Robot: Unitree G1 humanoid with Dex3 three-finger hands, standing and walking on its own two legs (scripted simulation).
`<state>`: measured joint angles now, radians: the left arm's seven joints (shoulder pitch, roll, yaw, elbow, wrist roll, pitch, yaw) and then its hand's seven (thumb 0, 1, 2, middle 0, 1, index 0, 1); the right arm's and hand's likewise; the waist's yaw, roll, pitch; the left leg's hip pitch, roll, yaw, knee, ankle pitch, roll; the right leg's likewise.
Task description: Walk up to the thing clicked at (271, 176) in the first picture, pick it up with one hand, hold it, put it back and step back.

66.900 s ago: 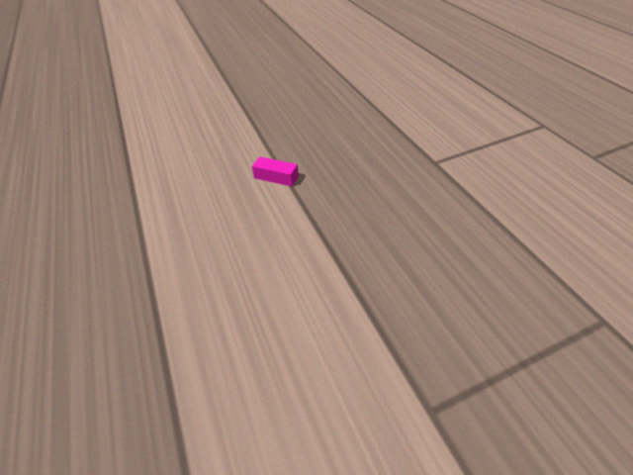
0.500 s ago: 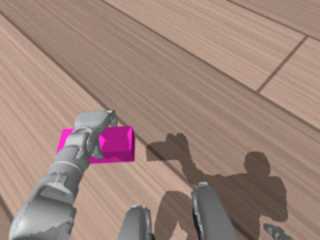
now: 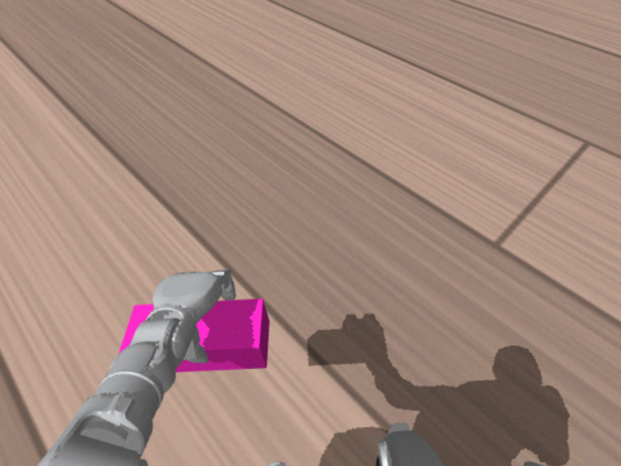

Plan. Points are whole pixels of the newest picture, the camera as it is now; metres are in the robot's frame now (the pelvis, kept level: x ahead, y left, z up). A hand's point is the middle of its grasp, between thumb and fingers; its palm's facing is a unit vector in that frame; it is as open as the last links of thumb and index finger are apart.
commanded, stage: lift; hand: left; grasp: from above
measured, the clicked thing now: (200, 336) +0.37 +0.20 -0.13
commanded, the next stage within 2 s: hold in 0.14 s
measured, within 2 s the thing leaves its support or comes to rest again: neither
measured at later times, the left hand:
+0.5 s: hand (160, 313) +0.36 +0.22 -0.01, palm faces -0.49 -0.01 -0.87, open 11.2 cm
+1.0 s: hand (159, 320) +0.34 +0.21 +0.01, palm faces -0.47 +0.01 -0.88, open 10.9 cm
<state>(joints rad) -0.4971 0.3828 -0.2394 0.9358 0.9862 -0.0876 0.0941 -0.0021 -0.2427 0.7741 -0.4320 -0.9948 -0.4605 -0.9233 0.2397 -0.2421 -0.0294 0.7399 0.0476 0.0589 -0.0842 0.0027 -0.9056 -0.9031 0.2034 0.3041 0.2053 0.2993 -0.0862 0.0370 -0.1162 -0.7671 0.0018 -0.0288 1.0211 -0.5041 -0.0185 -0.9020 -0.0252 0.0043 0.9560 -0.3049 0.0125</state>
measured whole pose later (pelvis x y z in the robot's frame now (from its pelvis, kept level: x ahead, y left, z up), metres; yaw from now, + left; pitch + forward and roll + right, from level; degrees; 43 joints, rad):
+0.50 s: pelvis +0.03 +0.02 +0.04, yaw -1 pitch +9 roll -1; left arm -0.38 0.42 -0.24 0.80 0.98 -0.11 -0.01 -0.01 -0.16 0.65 -0.51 -0.80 -0.54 -0.72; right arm 0.23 -0.24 -0.04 0.72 0.05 0.07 -0.07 0.00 -0.90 -0.90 0.20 0.30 0.21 0.30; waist -0.04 0.05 -0.09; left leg -0.49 0.00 -0.01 0.78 -0.45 0.00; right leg -0.62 -0.03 0.01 0.72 -0.26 0.03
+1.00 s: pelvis +0.02 +0.01 +0.04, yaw -1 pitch +6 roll +1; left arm -0.29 0.44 -0.22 0.65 0.98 -0.16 -0.08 -0.01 -0.08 0.51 -0.60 -0.60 -0.64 -0.52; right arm 0.20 -0.26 -0.04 0.69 0.06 0.08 -0.09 0.00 -0.90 -0.90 0.20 0.30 0.20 0.30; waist -0.02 0.05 -0.06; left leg -0.40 0.00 -0.01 0.71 -0.40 -0.01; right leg -0.55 -0.03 0.02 0.68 -0.23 0.02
